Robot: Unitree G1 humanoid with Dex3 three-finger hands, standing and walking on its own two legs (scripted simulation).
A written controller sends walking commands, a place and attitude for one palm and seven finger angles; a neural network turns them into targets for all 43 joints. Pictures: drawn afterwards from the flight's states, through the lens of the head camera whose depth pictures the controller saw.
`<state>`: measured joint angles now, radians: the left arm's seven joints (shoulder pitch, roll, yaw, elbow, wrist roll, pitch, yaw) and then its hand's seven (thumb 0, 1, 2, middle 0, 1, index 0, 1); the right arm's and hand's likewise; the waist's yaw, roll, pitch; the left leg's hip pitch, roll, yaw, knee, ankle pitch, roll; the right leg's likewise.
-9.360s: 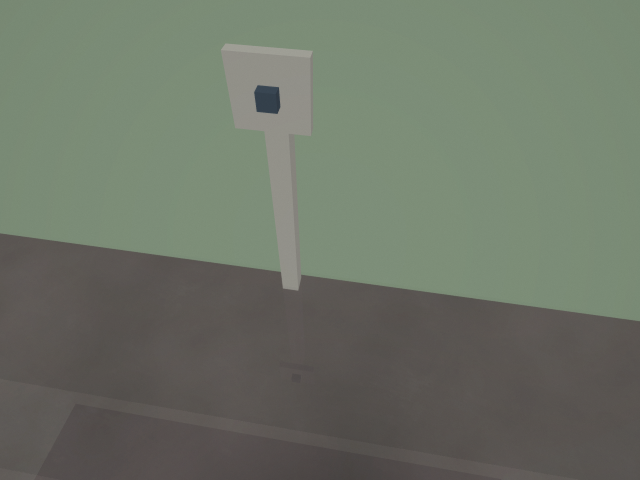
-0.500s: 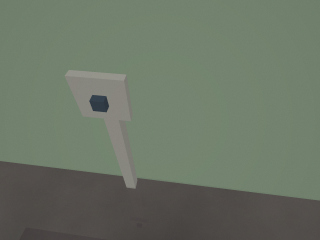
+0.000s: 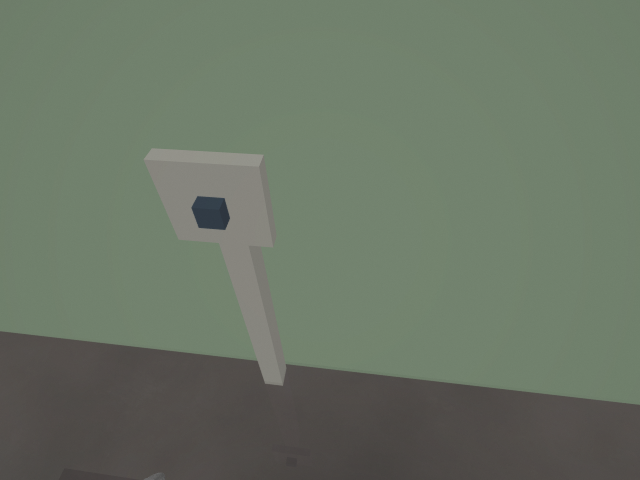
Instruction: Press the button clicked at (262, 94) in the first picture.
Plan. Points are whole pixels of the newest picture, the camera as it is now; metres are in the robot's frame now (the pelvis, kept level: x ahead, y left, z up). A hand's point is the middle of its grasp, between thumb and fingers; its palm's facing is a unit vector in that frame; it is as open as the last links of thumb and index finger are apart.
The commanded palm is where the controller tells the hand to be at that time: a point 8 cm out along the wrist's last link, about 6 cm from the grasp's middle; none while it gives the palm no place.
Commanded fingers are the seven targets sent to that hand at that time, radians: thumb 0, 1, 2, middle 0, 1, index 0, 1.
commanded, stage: raise the hand and make a fist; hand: left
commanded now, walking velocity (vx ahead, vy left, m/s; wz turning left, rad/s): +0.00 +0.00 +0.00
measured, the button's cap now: (212, 211) +0.50 +0.21 +0.04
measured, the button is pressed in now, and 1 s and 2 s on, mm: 0 0 0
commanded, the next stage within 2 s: aim a knuckle at the button in 1.88 s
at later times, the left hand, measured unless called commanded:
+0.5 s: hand (166, 474) +0.14 +0.19 -0.02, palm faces +0.06 -1.00 -0.04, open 4.0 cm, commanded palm +0.12 +0.23 -0.03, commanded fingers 0.00 0.90 0.90 -1.08 -1.26 -1.08 -1.26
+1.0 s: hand (173, 429) +0.18 +0.19 -0.01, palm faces -0.10 -0.99 -0.07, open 3.1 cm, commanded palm +0.15 +0.26 +0.01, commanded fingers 0.00 0.90 0.90 -1.30 -1.50 -1.30 -1.50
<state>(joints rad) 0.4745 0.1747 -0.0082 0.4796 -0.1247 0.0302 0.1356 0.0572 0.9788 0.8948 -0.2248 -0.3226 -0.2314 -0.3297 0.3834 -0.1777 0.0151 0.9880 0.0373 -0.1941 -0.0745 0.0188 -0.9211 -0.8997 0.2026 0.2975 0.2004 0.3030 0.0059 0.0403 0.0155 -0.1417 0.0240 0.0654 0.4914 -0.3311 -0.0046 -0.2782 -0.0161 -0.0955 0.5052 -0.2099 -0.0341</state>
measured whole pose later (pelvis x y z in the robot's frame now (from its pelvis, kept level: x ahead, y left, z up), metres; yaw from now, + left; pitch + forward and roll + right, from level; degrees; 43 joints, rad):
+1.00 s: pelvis -0.02 +0.03 -0.07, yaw +2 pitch +12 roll -2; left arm 0.49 0.26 0.09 -0.18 -0.21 -0.32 -0.25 0.02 0.90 0.90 -1.28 -1.48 -1.29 -1.49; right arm 0.26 -0.27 -0.01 0.49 0.05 -0.20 -0.03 0.01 -0.90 -0.90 0.20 0.30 0.20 0.30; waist -0.02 0.01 -0.11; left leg -0.72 0.02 0.02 1.08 -0.57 0.04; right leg -0.80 -0.06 -0.12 0.99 -0.39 0.00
